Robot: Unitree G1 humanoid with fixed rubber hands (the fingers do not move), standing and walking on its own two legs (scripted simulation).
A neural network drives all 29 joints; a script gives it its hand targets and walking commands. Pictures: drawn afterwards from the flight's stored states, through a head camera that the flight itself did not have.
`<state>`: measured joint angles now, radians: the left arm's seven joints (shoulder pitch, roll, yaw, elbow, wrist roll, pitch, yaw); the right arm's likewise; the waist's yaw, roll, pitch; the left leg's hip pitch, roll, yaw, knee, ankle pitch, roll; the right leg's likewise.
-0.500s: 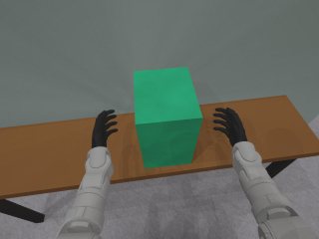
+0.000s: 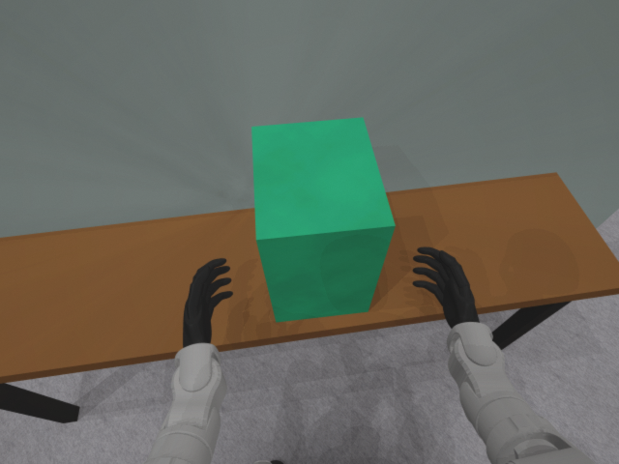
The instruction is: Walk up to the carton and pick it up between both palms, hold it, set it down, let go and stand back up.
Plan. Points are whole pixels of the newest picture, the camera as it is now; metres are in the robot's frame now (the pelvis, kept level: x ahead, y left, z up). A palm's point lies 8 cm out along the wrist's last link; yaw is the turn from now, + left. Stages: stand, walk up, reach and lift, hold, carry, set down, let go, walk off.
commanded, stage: set down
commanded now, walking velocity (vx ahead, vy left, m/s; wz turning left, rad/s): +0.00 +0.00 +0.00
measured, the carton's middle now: (315, 228) +0.46 +0.03 -0.04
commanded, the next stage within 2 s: let go in 0.28 s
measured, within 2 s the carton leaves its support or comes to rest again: neither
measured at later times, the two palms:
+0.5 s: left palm (194, 362) +0.24 +0.18 -0.03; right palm (466, 352) +0.26 -0.18 -0.03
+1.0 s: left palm (181, 373) +0.22 +0.19 -0.02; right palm (478, 368) +0.24 -0.18 -0.03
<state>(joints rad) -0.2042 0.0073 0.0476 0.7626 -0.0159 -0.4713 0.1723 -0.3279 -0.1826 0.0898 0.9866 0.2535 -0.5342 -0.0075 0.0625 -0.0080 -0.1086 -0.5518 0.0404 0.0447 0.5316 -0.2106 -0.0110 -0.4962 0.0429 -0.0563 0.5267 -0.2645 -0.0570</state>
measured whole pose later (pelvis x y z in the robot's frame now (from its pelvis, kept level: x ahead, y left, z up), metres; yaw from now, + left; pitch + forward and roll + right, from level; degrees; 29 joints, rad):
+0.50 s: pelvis +0.00 +0.00 +0.00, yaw +0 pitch +9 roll +0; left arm -0.06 0.04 0.03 0.72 -0.02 -0.49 0.18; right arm -0.17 -0.15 0.11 0.96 0.24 -0.59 0.02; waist 0.04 -0.03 -0.06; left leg -0.45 0.04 0.04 0.51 -0.21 -0.01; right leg -0.40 0.05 -0.04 0.52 -0.27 -0.06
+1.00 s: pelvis +0.01 +0.00 +0.01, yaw -1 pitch +5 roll +0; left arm 0.07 0.06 -0.01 0.64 -0.02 -0.46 0.17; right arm -0.02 -0.17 0.09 0.88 0.21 -0.58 0.05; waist 0.04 -0.04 -0.06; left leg -0.33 0.02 0.05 0.46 -0.21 -0.01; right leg -0.29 0.04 -0.02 0.47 -0.27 -0.05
